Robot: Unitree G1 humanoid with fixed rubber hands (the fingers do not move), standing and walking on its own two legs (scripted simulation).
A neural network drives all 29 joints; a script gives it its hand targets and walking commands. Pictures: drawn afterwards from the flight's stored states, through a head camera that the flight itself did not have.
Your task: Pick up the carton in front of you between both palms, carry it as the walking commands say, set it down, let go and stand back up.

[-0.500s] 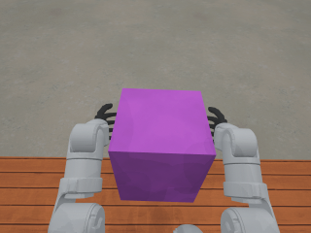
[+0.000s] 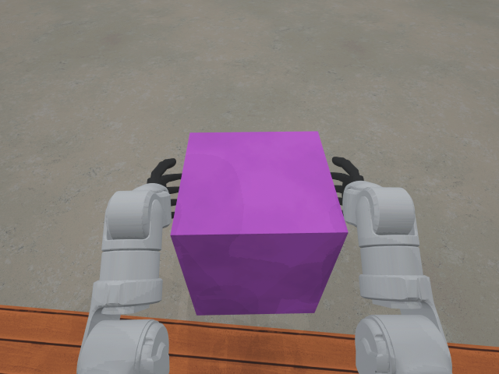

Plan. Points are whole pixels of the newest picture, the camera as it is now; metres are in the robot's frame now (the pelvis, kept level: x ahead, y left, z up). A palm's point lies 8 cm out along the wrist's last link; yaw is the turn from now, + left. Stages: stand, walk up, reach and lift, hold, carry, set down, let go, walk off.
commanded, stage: carry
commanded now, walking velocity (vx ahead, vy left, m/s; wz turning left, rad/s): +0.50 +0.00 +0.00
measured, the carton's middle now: (254, 226) +0.35 +0.01 +0.04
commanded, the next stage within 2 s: none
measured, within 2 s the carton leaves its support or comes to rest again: neither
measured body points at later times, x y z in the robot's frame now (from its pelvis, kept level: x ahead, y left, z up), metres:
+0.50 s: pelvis +0.31 +0.02 -0.05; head +0.31 +0.03 +0.40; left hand +0.68 +0.17 +0.06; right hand +0.67 -0.13 +0.06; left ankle +0.39 +0.07 -0.76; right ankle +0.14 -0.06 -0.65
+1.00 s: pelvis +0.61 -0.01 -0.06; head +0.62 -0.02 +0.39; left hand +0.98 +0.13 +0.06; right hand +0.98 -0.17 +0.05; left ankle +0.43 +0.07 -0.69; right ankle +0.72 -0.07 -0.77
